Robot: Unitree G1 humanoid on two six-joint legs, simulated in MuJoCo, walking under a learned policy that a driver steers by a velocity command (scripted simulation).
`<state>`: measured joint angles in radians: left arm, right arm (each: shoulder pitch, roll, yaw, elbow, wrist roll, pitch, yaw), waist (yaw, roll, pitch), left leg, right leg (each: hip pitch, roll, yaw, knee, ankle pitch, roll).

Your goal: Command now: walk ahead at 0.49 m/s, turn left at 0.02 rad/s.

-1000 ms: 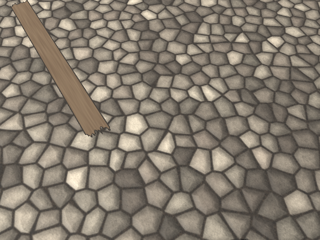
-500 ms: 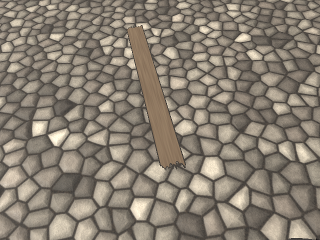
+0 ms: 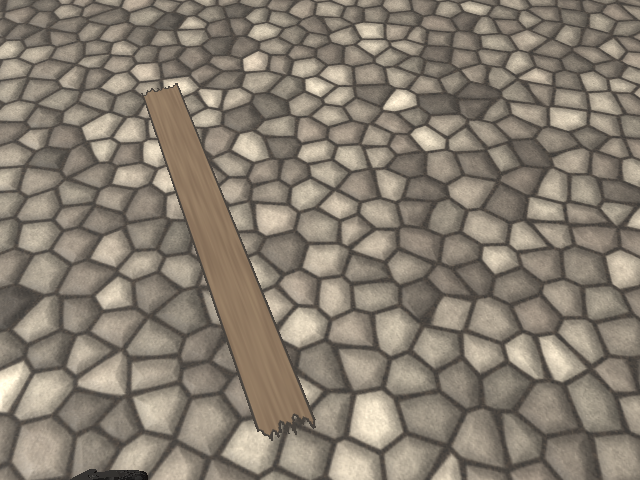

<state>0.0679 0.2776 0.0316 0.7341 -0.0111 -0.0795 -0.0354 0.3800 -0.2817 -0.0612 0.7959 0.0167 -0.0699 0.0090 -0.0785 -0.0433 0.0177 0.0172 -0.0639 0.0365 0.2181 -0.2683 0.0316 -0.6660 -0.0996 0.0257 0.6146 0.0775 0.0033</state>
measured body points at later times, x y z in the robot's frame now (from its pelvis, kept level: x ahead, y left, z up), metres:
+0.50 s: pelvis +0.27 -0.05 +0.01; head +0.30 -0.05 +0.45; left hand +0.30 +0.23 -0.12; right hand +0.47 -0.29 -0.09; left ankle +0.45 +0.12 -0.69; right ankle +0.22 -0.13 -0.74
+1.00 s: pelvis +0.40 -0.02 -0.01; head +0.41 -0.04 +0.44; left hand +0.48 +0.24 -0.13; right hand +0.53 -0.27 -0.14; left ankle +0.47 +0.09 -0.74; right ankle +0.40 -0.16 -0.74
